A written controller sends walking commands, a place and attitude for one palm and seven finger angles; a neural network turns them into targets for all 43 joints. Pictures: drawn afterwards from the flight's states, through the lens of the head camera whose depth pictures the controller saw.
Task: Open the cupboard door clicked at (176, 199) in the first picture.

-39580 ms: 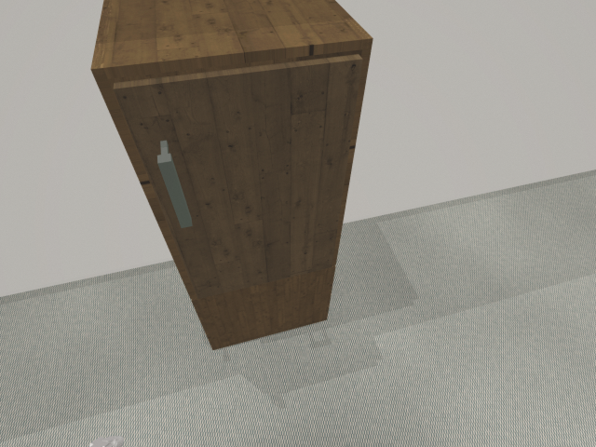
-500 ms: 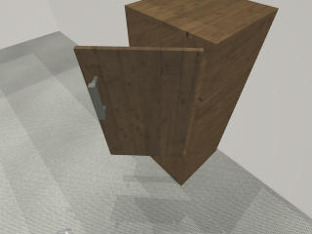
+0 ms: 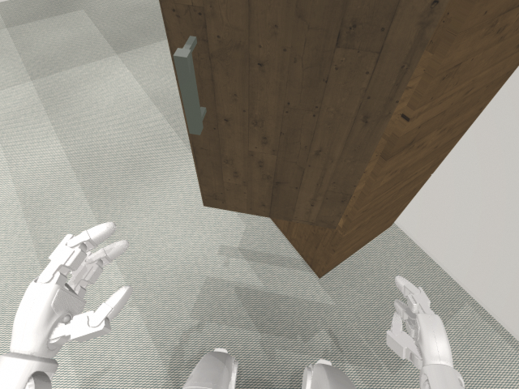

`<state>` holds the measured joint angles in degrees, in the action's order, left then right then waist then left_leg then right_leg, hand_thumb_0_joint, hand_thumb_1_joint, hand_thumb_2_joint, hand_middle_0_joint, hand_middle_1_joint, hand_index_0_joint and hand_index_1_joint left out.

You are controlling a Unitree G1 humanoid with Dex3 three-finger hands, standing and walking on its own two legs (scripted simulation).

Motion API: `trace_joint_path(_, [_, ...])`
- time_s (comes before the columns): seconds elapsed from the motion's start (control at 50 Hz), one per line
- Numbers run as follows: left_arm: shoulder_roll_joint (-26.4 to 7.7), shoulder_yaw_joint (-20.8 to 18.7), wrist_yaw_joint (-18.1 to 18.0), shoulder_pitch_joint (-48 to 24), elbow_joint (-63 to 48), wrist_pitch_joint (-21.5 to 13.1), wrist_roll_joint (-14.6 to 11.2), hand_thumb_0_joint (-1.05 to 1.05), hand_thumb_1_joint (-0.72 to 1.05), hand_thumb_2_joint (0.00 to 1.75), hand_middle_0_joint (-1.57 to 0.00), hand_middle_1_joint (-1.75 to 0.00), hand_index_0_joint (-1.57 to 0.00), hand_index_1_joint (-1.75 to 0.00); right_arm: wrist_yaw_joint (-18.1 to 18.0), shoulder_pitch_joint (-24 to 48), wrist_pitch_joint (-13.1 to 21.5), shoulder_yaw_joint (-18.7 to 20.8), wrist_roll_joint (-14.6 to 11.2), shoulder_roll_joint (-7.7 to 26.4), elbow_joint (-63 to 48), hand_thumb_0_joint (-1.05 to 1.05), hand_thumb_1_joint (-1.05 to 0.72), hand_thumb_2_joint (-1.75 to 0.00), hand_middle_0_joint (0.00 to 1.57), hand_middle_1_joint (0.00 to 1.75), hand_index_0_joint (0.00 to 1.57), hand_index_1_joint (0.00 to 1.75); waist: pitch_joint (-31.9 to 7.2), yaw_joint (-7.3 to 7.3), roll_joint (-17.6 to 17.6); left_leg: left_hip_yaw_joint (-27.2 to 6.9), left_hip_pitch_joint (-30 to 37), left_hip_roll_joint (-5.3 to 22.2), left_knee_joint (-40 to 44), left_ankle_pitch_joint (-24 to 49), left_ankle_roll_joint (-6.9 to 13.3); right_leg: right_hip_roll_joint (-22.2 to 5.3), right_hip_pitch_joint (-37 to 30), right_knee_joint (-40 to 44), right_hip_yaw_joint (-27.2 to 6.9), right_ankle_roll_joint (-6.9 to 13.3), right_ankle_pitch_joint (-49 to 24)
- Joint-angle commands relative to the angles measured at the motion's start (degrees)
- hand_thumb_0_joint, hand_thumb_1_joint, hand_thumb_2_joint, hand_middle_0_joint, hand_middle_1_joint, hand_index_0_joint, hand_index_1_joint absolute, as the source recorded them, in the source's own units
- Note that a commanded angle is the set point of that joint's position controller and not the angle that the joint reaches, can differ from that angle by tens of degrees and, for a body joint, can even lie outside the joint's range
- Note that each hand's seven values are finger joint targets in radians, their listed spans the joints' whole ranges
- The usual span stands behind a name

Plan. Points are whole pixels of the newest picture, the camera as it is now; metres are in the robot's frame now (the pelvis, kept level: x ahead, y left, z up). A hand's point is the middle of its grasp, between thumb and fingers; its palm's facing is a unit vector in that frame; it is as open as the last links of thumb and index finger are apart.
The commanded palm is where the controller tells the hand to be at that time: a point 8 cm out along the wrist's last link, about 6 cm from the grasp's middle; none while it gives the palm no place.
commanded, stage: raise the hand with hooked fingers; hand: left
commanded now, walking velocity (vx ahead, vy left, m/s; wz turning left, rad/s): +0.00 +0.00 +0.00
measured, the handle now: (193, 88) +0.54 +0.19 +0.13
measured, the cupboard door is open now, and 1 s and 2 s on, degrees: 45 45 45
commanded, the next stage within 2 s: move the hooked fingers beside the handle in 1.56 s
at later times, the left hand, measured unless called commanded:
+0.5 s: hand (81, 267) +0.23 +0.26 +0.09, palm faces -0.06 -1.00 -0.07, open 12.3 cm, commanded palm +0.21 +0.31 +0.11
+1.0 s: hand (56, 198) +0.29 +0.29 +0.15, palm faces +0.00 -1.00 -0.05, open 14.0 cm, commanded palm +0.27 +0.34 +0.15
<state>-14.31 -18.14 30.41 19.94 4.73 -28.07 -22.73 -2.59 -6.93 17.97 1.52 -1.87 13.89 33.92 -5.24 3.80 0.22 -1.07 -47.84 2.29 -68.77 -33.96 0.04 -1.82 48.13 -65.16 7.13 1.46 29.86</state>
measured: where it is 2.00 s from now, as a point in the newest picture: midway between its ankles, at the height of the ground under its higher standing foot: outside the picture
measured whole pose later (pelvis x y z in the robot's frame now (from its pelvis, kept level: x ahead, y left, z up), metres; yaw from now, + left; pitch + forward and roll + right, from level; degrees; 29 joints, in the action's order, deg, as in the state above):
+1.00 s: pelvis +0.01 +0.02 +0.05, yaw -1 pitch +8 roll -2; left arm -24.7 -24.3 28.4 -0.6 17.1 -10.7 -20.6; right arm -5.9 -15.7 14.0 -3.1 -3.1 15.3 33.0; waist -4.6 0.5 1.5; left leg 1.1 -31.7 1.3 -49.6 -25.7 1.8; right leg -1.6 31.9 -44.9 5.3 -0.5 20.6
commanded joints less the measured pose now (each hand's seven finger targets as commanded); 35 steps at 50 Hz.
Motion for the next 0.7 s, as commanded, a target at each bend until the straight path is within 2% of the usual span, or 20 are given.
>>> trace_joint_path(0.0, [-9.32,-2.47,-1.55,1.63,-13.88,6.72,1.27,0.0,0.25,0.62,-0.25,-0.72,-0.25,-0.72,-0.67,-2.37,1.21,3.29,-0.76,7.56,-9.36,0.0,-0.9,-0.9,0.2,0.3,0.2,0.3,-15.35,-2.46,3.94,-1.59,11.26,-1.85,13.51,33.34,1.53,2.65,-13.44,10.65,-3.55,-0.24,-25.02])
trace_joint_path(0.02, [-8.84,-1.96,-2.22,2.77,-14.96,8.32,1.87,0.0,0.22,0.61,-0.25,-0.74,-0.25,-0.74,-0.55,-2.62,0.54,3.24,-0.8,7.33,-10.05,0.0,-0.9,-0.9,0.2,0.3,0.2,0.3,-15.82,-2.6,3.29,-1.49,11.62,-1.92,14.33,32.76,1.38,2.4,-13.36,11.46,-3.2,-0.7,-24.91])
trace_joint_path(0.04, [-9.86,-3.67,-3.26,3.97,-14.92,9.62,2.16,0.0,0.2,0.6,-0.25,-0.75,-0.25,-0.75,-0.54,-2.56,-0.07,3.38,-0.78,7.16,-10.38,0.0,-0.9,-0.9,0.2,0.3,0.2,0.3,-15.95,-2.23,2.37,-1.55,11.49,-1.96,15.05,32.37,1.16,2.29,-13.75,11.78,-2.66,-0.83,-24.32])
trace_joint_path(0.08, [-9.88,-4.55,-5.15,4.4,-15.69,10.33,2.27,0.0,0.15,0.58,-0.25,-0.78,-0.25,-0.78,-0.67,-2.2,-0.73,3.19,-0.72,6.79,-11.26,0.0,-0.9,-0.9,0.2,0.3,0.2,0.3,-15.06,-2.08,0.72,-1.64,11.11,-2.12,16.31,29.93,0.73,2.33,-13.49,12.32,-1.94,-0.9,-22.23])
trace_joint_path(0.1, [-10.85,-6.17,-5.85,4.19,-15.04,10.31,1.69,0.0,0.13,0.57,-0.25,-0.8,-0.25,-0.8,-0.71,-1.64,-1.01,2.89,-0.36,6.63,-11.49,0.0,-0.9,-0.9,0.2,0.3,0.2,0.3,-14.34,-1.2,0.71,-1.63,10.33,-2.3,16.45,29.75,0.49,2.7,-14.29,12.11,-1.93,-0.36,-22.05])
trace_joint_path(0.18, [-11.43,-7.31,-8.04,0.56,-14.72,6.71,0.68,0.0,0.04,0.53,-0.26,-0.86,-0.26,-0.86,-1.18,-2.95,-1.34,1.96,-0.23,6.99,-11.96,0.0,-0.9,-0.9,0.2,0.3,0.2,0.3,-13.1,-2.33,-1.41,-1.28,8.82,-2.45,17.95,21.14,0.42,2.53,-12.94,14.3,-2.17,-0.75,-13.76])
trace_joint_path(0.22, [-12.41,-6.53,-7.93,-2.99,-15.58,5.02,0.74,0.0,-0.01,0.51,-0.27,-0.88,-0.27,-0.88,-1.3,-3.71,-1.04,1.24,-0.12,7.58,-11.98,0.0,-0.9,-0.9,0.2,0.3,0.2,0.3,-13.14,-2.65,2.3,-1.29,9.5,-2.45,18.54,19.0,0.43,2.57,-12.16,14.78,-2.66,-0.33,-10.91])
trace_joint_path(0.28, [-13.3,-4.47,-6.87,-6.61,-14.16,4.08,1.58,0.0,-0.08,0.48,-0.27,-0.93,-0.27,-0.93,-1.66,-4.66,-0.09,0.65,-0.49,8.46,-11.29,0.0,-0.9,-0.9,0.2,0.3,0.2,0.3,-11.41,-3.98,4.88,-1.77,10.11,-2.26,19.67,15.06,0.69,2.44,-10.7,16.2,-3.07,-0.22,-7.18])
trace_joint_path(0.3, [-14.25,-4.39,-6.29,-9.09,-14.14,4.26,1.41,0.0,-0.1,0.47,-0.27,-0.94,-0.27,-0.94,-1.82,-4.85,0.04,0.54,-0.55,9.0,-11.25,0.0,-0.9,-0.9,0.2,0.3,0.2,0.3,-11.19,-4.46,3.86,-2.22,10.05,-2.18,19.84,14.69,0.89,2.69,-11.06,16.39,-3.16,-0.05,-7.0])
trace_joint_path(0.36, [-16.23,-5.0,-4.88,-10.63,-13.23,5.61,1.43,0.0,-0.17,0.44,-0.28,-0.99,-0.28,-0.99,-2.33,-5.57,0.73,0.46,-1.05,9.51,-10.79,0.0,-0.9,-0.9,0.2,0.3,0.2,0.3,-12.52,-4.46,5.63,-2.19,12.32,-2.07,21.19,14.39,1.06,2.4,-12.52,17.83,-3.42,-0.22,-7.34])
trace_joint_path(0.4, [-18.79,-7.35,-4.79,-11.17,-11.09,7.24,1.04,0.0,-0.22,0.42,-0.28,-1.02,-0.28,-1.02,-2.61,-5.58,0.85,0.23,-1.15,9.83,-10.48,0.0,-0.9,-0.9,0.2,0.3,0.2,0.3,-11.41,-3.65,5.86,-2.51,12.54,-1.98,22.17,15.21,0.95,2.64,-13.92,18.37,-3.1,0.13,-8.02])
trace_joint_path(0.42, [-18.38,-7.06,-4.66,-12.19,-11.99,7.67,0.82,0.0,-0.24,0.41,-0.28,-1.03,-0.28,-1.03,-2.65,-5.54,0.82,0.05,-1.25,9.75,-10.63,0.0,-0.9,-0.9,0.2,0.3,0.2,0.3,-11.87,-3.62,7.19,-2.39,13.5,-2.05,22.81,15.7,0.85,2.54,-14.37,18.54,-2.96,0.05,-8.56])
trace_joint_path(0.44, [-19.34,-8.14,-5.05,-12.22,-11.23,8.31,0.75,0.0,-0.27,0.4,-0.28,-1.05,-0.28,-1.05,-2.67,-5.42,0.84,-0.03,-1.27,9.67,-10.58,0.0,-0.9,-0.9,0.2,0.3,0.2,0.3,-11.17,-3.13,7.66,-2.62,13.8,-1.87,23.5,15.89,0.63,2.52,-14.7,18.59,-2.55,0.13,-8.8])
trace_joint_path(0.5, [-20.23,-10.21,-6.05,-12.02,-9.67,9.69,0.06,0.0,-0.34,0.37,-0.29,-1.1,-0.29,-1.1,-2.61,-5.65,0.83,-0.14,-1.17,9.63,-10.82,0.0,-0.9,-0.9,0.2,0.3,0.2,0.3,-10.91,-2.05,6.55,-2.6,14.72,-1.79,24.72,18.54,0.35,2.77,-17.23,19.31,-2.1,0.39,-10.81])
trace_joint_path(0.54, [-19.35,-9.79,-6.15,-12.65,-8.66,10.47,-0.26,0.0,-0.38,0.35,-0.29,-1.12,-0.29,-1.12,-2.41,-5.91,0.59,-0.22,-1.18,9.6,-11.05,0.0,-0.9,-0.9,0.2,0.3,0.2,0.3,-10.61,-2.38,6.16,-2.23,15.34,-1.81,25.21,19.68,0.22,2.73,-17.52,19.9,-2.02,0.04,-12.23])
trace_joint_path(0.6, [-18.89,-9.08,-5.54,-14.92,-5.19,11.69,-0.29,0.0,-0.45,0.32,-0.3,-1.17,-0.3,-1.17,-2.38,-6.31,0.3,-0.33,-1.18,10.01,-10.84,0.0,-0.9,-0.9,0.2,0.3,0.2,0.3,-7.88,-2.97,3.9,-2.01,14.94,-1.84,25.67,19.69,0.3,3.0,-17.87,21.05,-2.25,0.09,-12.99])
trace_joint_path(0.68, [-19.44,-7.53,-3.77,-21.68,-3.07,13.05,0.81,0.0,-0.5,0.3,-0.3,-1.2,-0.3,-1.2,-2.83,-6.86,-0.12,-0.34,-1.48,10.52,-10.54,0.0,-0.9,-0.9,0.2,0.3,0.2,0.3,-7.71,-4.2,4.37,-1.75,16.15,-1.82,26.47,17.94,0.59,2.78,-17.14,22.57,-2.74,-0.22,-12.11])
